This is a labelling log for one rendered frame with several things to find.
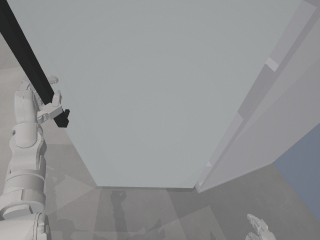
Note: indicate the robot left upper arm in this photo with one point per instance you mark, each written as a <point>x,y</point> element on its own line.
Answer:
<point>33,226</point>

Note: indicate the robot left hand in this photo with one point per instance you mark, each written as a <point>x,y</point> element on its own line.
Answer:
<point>27,102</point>

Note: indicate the handle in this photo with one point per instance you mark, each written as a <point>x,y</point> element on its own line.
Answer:
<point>16,40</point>

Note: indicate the robot right hand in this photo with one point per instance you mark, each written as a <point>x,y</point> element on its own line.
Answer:
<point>261,229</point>

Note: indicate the fridge door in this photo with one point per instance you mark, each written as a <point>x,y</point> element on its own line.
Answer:
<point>151,85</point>

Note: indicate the left robot forearm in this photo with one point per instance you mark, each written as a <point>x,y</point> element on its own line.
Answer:
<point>23,192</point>

